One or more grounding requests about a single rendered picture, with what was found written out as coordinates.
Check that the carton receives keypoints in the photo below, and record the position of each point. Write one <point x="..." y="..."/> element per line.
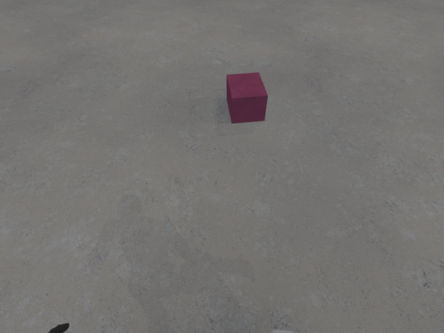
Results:
<point x="246" y="97"/>

